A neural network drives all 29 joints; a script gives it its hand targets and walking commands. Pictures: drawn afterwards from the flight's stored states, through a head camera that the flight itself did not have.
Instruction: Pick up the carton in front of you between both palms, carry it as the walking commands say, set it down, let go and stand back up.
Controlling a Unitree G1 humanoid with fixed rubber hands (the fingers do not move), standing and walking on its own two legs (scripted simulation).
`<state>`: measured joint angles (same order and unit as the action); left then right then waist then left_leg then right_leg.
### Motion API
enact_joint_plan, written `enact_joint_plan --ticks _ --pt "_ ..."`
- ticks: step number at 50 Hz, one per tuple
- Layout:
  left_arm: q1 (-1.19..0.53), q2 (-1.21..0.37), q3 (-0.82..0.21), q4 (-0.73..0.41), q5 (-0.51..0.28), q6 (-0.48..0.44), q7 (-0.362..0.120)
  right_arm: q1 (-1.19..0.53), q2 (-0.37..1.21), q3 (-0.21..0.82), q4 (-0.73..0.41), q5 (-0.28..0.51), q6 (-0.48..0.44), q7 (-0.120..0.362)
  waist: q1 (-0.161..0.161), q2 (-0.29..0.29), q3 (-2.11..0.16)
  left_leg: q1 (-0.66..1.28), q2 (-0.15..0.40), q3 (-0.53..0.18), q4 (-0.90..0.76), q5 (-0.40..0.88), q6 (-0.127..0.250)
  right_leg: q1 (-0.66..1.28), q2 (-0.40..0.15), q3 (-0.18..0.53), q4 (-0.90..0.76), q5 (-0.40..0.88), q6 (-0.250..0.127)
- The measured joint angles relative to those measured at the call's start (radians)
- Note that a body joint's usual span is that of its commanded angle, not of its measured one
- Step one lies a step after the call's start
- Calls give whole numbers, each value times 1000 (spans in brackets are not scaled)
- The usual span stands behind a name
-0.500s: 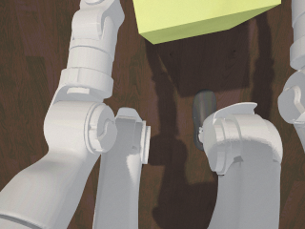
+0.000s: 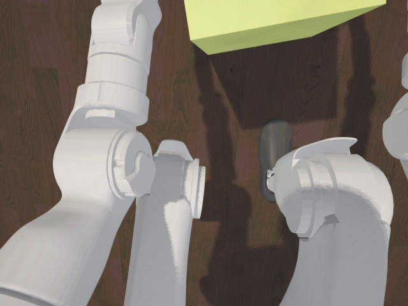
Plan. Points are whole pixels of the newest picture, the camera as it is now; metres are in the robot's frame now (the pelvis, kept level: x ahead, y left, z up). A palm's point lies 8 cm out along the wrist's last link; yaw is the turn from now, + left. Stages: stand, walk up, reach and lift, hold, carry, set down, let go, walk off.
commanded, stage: set down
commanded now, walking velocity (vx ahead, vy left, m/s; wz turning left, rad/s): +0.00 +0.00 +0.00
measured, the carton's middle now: out of the picture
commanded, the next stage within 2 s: let go in 1.48 s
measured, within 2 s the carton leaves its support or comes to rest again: neither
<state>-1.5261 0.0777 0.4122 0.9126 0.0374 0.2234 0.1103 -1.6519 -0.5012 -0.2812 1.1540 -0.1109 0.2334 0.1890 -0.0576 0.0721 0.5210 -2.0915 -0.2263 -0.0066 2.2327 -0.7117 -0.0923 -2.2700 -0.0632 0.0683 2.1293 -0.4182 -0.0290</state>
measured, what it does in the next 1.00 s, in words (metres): rises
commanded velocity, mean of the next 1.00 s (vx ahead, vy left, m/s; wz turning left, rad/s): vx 0.00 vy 0.00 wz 0.00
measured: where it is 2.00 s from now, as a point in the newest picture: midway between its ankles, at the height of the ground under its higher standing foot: (223, 188)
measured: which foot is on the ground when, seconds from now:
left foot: down 0.00-1.00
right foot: down 0.00-1.00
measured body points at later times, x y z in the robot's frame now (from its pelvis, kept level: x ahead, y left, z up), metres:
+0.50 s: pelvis +0.01 +0.00 +0.01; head +0.40 -0.07 +0.21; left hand +0.59 +0.08 -0.18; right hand +0.58 -0.31 -0.18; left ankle +0.10 +0.12 -0.34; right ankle +0.15 -0.13 -0.34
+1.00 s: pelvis +0.01 -0.01 +0.11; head +0.36 -0.09 +0.38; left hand +0.60 +0.07 +0.00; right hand +0.58 -0.32 -0.01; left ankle +0.09 +0.12 -0.34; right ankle +0.15 -0.13 -0.34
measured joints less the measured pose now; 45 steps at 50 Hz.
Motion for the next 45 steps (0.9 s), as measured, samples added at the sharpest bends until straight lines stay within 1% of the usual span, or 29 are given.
enact_joint_plan --ticks 6,10,12,14,16,17,18,21,23,25,31,33,35,38,42,45 --pt "9 -4 -6 -2 11 -9 -9 9 -2 -7 8 -7 -16 3 1 -2 1 5 1 5 9 -9 -1 1 1 5 12 -7 3" --pt "10 10 -38 29 9 -28 -2 10 -2 -13 54 0 -55 -11 3 -2 2 14 3 8 12 -18 -3 5 4 8 18 -14 7" --pt "8 29 -83 57 -20 -40 18 18 -8 -3 89 16 -84 -45 7 0 2 17 5 7 11 -24 -5 6 5 7 18 -19 8" --pt "0 55 -127 83 -69 -50 42 25 -29 18 116 54 -110 -84 13 5 2 17 7 3 8 -29 -7 5 5 4 16 -24 7" --pt "-13 86 -165 107 -121 -58 58 26 -60 49 131 102 -130 -109 18 10 2 12 13 4 5 -30 -3 2 1 0 13 -29 4" --pt "-20 102 -181 115 -145 -62 61 23 -76 66 134 124 -138 -116 19 13 2 9 18 6 -3 -7 -1 0 -2 -3 12 -31 3" --pt "-24 116 -195 122 -165 -65 64 21 -91 84 134 146 -144 -119 22 14 2 7 21 5 -4 2 -1 -1 -3 -6 12 -33 1" --pt "-33 143 -224 115 -206 -71 66 2 -128 132 129 199 -151 -113 23 11 1 -3 35 10 -3 -23 4 -8 -7 -9 9 -37 -3" --pt "-31 150 -237 94 -221 -73 70 -15 -138 150 114 221 -149 -105 21 10 0 -8 47 18 -10 -20 22 -11 -10 -10 3 -36 -4" --pt "-21 148 -242 59 -227 -69 80 -26 -140 160 90 233 -141 -98 22 8 0 -8 52 19 -16 -16 20 -9 -8 -10 -5 -32 -4" --pt "35 118 -235 -105 -221 -18 129 -20 -124 153 -19 225 -82 -98 30 8 -15 31 67 23 -54 -3 31 34 7 -7 -50 -16 7" --pt "46 108 -228 -139 -215 9 141 -10 -119 142 -43 212 -56 -99 33 7 -34 53 72 25 -82 4 36 59 12 -6 -79 -10 11" --pt "49 97 -209 -142 -199 34 145 -2 -115 133 -45 195 -33 -96 37 4 -67 73 78 27 -121 15 40 80 17 -3 -116 -3 14" --pt "47 78 -162 -109 -159 57 139 6 -110 119 -17 164 -12 -85 44 -3 -135 92 87 29 -186 33 44 101 25 0 -178 10 16" --pt "51 57 -94 -62 -98 61 118 16 -99 99 17 117 -5 -67 55 -12 -225 112 99 30 -269 53 46 120 36 3 -255 25 17" --pt "68 46 -58 -53 -68 55 102 28 -86 80 21 84 -6 -60 63 -16 -272 130 107 30 -324 64 44 135 42 4 -304 33 14"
